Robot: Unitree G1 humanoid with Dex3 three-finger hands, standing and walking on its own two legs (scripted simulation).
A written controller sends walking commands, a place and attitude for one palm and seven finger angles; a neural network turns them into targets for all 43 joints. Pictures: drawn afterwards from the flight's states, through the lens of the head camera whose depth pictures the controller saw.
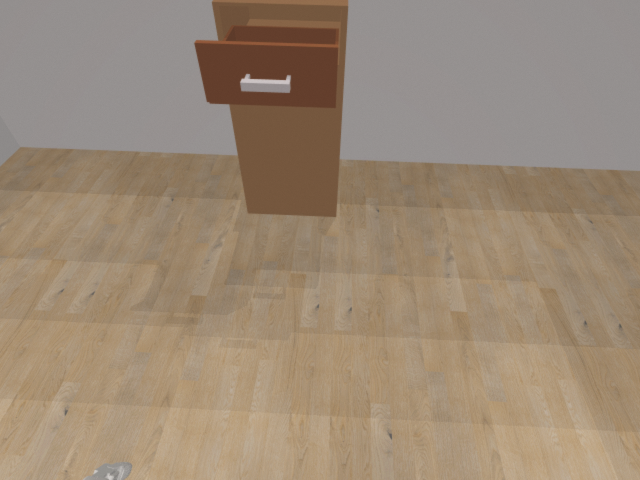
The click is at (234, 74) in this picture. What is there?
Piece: drawer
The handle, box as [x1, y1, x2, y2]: [240, 74, 290, 92]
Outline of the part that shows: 240,82 241,90 289,92 290,75 287,75 285,80 250,79 249,74 246,74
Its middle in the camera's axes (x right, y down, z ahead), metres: -0.14 -0.41 +1.01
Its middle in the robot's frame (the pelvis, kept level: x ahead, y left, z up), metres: +1.03 +0.20 +0.02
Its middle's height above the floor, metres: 0.79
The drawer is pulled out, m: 0.30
